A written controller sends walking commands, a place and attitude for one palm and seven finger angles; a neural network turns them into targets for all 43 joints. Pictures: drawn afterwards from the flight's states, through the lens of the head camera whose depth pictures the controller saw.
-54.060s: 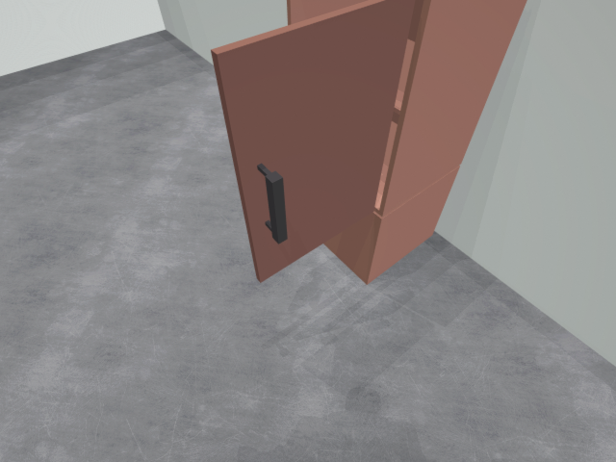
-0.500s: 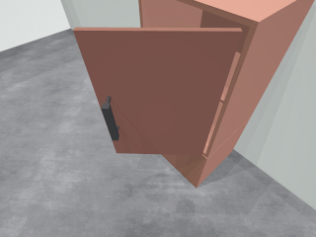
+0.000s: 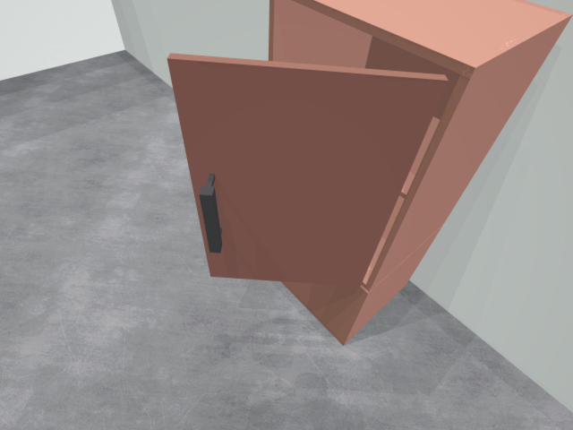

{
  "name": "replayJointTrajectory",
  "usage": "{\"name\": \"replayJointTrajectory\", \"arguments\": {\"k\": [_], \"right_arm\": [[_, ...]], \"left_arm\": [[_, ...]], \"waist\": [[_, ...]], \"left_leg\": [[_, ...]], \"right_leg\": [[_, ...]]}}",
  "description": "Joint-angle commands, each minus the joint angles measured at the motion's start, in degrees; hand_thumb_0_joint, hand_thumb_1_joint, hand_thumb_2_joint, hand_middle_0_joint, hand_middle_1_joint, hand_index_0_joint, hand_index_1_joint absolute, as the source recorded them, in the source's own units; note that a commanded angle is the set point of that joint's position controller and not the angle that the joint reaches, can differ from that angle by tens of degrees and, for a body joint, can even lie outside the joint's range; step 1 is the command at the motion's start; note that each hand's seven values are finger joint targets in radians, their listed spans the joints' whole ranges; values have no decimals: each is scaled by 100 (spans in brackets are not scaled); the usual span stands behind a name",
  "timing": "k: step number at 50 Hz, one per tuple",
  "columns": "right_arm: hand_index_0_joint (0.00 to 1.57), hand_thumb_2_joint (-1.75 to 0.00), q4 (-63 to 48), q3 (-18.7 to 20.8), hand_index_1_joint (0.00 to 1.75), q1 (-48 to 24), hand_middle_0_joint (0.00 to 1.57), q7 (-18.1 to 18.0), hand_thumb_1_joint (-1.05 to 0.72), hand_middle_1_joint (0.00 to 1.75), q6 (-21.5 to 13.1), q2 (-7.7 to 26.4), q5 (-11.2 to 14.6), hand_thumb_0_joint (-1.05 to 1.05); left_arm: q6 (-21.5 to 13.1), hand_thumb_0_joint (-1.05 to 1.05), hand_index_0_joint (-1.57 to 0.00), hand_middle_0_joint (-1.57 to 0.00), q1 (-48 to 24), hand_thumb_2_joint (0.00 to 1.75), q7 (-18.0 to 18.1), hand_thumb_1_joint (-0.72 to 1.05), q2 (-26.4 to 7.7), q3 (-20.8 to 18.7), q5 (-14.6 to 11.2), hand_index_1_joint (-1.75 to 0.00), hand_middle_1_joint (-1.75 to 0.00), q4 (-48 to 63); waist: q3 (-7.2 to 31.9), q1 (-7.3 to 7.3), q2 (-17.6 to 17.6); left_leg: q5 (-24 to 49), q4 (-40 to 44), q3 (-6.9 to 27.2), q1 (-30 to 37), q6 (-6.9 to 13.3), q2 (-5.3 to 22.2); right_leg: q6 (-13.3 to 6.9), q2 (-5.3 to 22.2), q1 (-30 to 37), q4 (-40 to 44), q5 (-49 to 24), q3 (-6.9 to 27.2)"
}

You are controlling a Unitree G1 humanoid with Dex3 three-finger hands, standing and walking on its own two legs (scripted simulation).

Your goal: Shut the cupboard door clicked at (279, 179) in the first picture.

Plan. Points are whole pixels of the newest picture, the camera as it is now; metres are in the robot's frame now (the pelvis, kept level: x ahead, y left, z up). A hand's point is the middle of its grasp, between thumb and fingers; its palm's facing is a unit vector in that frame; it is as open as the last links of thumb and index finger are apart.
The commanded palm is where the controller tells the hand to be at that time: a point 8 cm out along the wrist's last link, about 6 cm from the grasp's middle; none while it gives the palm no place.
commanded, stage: look again from close up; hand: left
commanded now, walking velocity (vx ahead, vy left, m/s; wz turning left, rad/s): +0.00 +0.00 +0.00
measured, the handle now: (213, 214) +0.51 +0.19 -0.06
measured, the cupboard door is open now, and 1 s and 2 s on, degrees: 46 46 46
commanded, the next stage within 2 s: raise the hand and make a fist in 0.58 s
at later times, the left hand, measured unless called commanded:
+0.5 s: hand out of the picture +0.04 +0.18 -0.17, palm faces +0.01 -0.97 -0.23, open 7.4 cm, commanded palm none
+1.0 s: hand (194, 362) +0.21 +0.15 -0.04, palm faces +0.06 -1.00 +0.01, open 6.7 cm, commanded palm +0.15 +0.22 -0.07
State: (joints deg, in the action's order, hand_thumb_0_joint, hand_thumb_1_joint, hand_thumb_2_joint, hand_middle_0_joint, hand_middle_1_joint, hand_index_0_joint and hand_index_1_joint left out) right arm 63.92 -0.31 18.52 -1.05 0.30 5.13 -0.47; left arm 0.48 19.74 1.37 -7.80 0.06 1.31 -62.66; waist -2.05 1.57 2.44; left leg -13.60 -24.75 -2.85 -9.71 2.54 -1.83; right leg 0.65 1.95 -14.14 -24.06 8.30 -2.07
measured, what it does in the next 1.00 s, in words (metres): lowers itself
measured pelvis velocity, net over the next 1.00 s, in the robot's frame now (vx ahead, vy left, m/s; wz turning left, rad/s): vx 0.01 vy -0.03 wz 0.02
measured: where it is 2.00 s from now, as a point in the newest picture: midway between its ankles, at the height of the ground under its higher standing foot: outside the picture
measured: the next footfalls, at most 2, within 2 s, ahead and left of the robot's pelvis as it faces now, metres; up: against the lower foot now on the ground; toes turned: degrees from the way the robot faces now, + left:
none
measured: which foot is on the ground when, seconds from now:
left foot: down 0.00-1.00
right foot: down 0.00-1.00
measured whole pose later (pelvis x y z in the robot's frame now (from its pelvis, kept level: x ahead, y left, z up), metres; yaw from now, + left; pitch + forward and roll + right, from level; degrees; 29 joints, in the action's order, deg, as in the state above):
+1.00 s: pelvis +0.01 -0.03 -0.06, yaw +1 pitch +10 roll +2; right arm 34.6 3.5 10.3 0.5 -17.9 14.2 0.2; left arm -35.5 20.8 -16.4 -9.0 -9.1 -14.6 -14.0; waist 6.4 -0.7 3.6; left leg -28.2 -55.0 -2.0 -37.1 -0.1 -0.6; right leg -2.1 2.1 -42.7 -56.5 24.2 -2.9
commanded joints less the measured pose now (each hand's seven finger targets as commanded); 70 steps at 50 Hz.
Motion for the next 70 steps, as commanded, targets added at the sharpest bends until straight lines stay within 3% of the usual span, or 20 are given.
{"name": "replayJointTrajectory", "arguments": {"k": [1,4,5,7,15,33,34,35,36,37,38,39,41,44,49,56,60,63,67,70], "right_arm": [[20,-90,-157,128,30,349,20,-64,-90,30,-107,579,-1,0],[20,-90,-97,101,30,423,20,-70,-90,30,-126,512,0,0],[20,-90,-538,91,30,-340,20,-22,-90,30,-228,950,4,0],[20,-90,-601,64,30,25,20,16,-90,30,-204,606,-77,0],[20,-90,-712,106,30,252,20,-20,-90,30,-255,909,-28,0],[20,-90,-366,67,30,49,20,-75,-90,30,-321,1054,-32,0],[20,-90,-710,119,30,-441,20,-37,-90,30,-286,1181,43,0],[20,-90,-2322,530,30,63,20,-705,-90,30,-1343,2483,-56,0],[20,-90,-2313,54,30,-817,20,-626,-90,30,-1666,1482,326,0],[20,-90,-2264,52,30,-854,20,-541,-90,30,-1856,1685,195,0],[20,-90,-2198,90,30,-745,20,-358,-90,30,-1983,1228,222,0],[20,-90,-2364,298,30,-598,20,-264,-90,30,-2062,1614,227,0],[20,-90,-2695,407,30,-760,20,-188,-90,30,-2100,1553,130,0],[20,-90,-3126,553,30,-885,20,2,-90,30,-2072,1428,69,0],[20,-90,-3861,644,30,-1176,20,174,-90,30,-2021,1586,94,0],[20,-90,-4225,539,30,-986,20,-78,-90,30,-2025,1488,39,0],[20,-90,-4011,500,30,-854,20,-227,-90,30,-1961,1612,72,0],[20,-90,-4056,454,30,-828,20,-291,-90,30,-1779,1642,209,0],[20,-90,-4504,423,30,-1141,20,-321,-90,30,-1476,1575,369,0],[20,-90,-4649,396,30,-1155,20,-306,-90,30,-1409,1378,307,0]], "left_arm": [[-140,0,-20,-20,386,90,58,90,-323,-57,-31,-30,-30,82],[-155,0,-20,-20,413,90,71,90,-286,-52,-37,-30,-30,51],[-236,0,-20,-20,689,90,304,90,-552,11,48,-30,-30,-150],[-311,0,-20,-20,363,90,188,90,-807,-70,-12,-30,-30,114],[-234,0,-20,-20,299,90,94,90,-426,-4,-10,-30,-30,174],[-268,0,-20,-20,-189,90,95,90,-862,-114,-66,-30,-30,360],[-262,0,-20,-20,356,90,320,90,-895,-116,-50,-30,-30,74],[-1943,0,-20,-20,-5237,90,299,90,-4674,-2901,-683,-30,-30,9131],[-1320,0,-22,-22,-860,90,207,90,-1158,-215,-731,-32,-32,6692],[-1111,0,-24,-24,-806,90,389,90,-1319,-691,-1050,-34,-34,6923],[-648,0,-25,-25,423,90,305,90,134,8,-1036,-36,-36,5796],[-890,0,-27,-27,-770,90,351,90,-541,-393,-1044,-38,-38,6319],[-1476,0,-31,-31,456,90,49,90,-346,-687,-1122,-42,-42,5312],[-2733,0,-36,-36,2034,90,-882,90,-84,-1033,-1539,-48,-48,4425],[-4170,0,-46,-46,1521,90,-2327,90,-849,-1502,-1733,-58,-58,4861],[-4447,0,-58,-58,-391,90,-1880,90,-1295,-1528,-2045,-72,-72,8365],[-4144,0,-66,-66,-387,90,-2072,90,-961,-838,-1935,-80,-80,8320],[-3183,0,-71,-71,121,90,-2319,90,-1013,-848,-1887,-86,-86,7315],[-1789,0,-79,-79,860,90,-2313,90,-1257,-1383,-1978,-94,-94,6843],[-1731,0,-84,-84,732,90,-1784,90,-1296,-1839,-2074,-100,-100,7542]], "waist": [[-364,-81,-63],[-363,-101,-112],[-308,80,-830],[246,-165,-897],[-580,-155,-145],[44,-137,-266],[-56,82,719],[1799,-813,-197],[2369,-318,-1852],[2423,-22,-2188],[1384,-231,-1434],[633,-417,-1270],[-193,-230,205],[31,163,1780],[1397,306,114],[3043,-76,-1188],[2645,-468,-710],[2252,-439,-275],[2423,84,263],[2672,245,257]], "left_leg": [[-798,874,680,-761,-8,678],[-596,859,655,-688,-14,681],[323,-177,249,-681,-217,804],[-293,-76,430,-408,-208,398],[-930,872,963,-1124,27,737],[1128,489,488,-157,-62,717],[1263,-565,257,-459,-194,943],[2451,-987,363,1183,-115,712],[2500,-841,262,930,-185,266],[3154,-456,245,912,-397,365],[2635,-275,421,276,-446,394],[1562,-511,554,-497,-479,292],[460,-888,545,-1720,-372,164],[-303,-1825,330,-2947,-382,-49],[-426,-3247,112,-4016,-345,-189],[-338,-4159,330,-3924,-106,18],[-494,-4402,462,-4263,-40,144],[-876,-4270,506,-4651,-66,125],[-1077,-3891,431,-4884,-87,26],[-829,-3761,436,-4748,-143,26]], "right_leg": [[-152,327,157,480,596,529],[-168,337,119,445,471,518],[-213,565,80,56,-502,478],[-391,645,-85,132,777,836],[-288,263,-84,-133,678,452],[-349,463,602,-90,-1065,573],[-188,726,522,-207,-2854,667],[-182,246,450,-1091,-1477,587],[-201,-202,-22,-1641,-412,-39],[-290,-170,50,-1048,-52,-203],[-184,-102,-316,-898,26,-285],[-173,-63,-598,-865,-47,-214],[-187,-123,-1342,-1078,578,-398],[-170,-60,-1805,-1666,1247,-151],[-282,131,-2139,-2995,659,557],[-263,-67,-2769,-3568,1114,757],[-223,-174,-3214,-3668,1161,542],[-178,-170,-3181,-3413,1806,474],[-117,-60,-2472,-3057,2459,590],[-91,-27,-2210,-3146,2117,516]]}}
